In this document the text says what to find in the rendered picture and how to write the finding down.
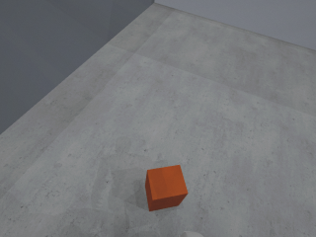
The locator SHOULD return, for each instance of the carton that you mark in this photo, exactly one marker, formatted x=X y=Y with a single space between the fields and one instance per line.
x=165 y=187

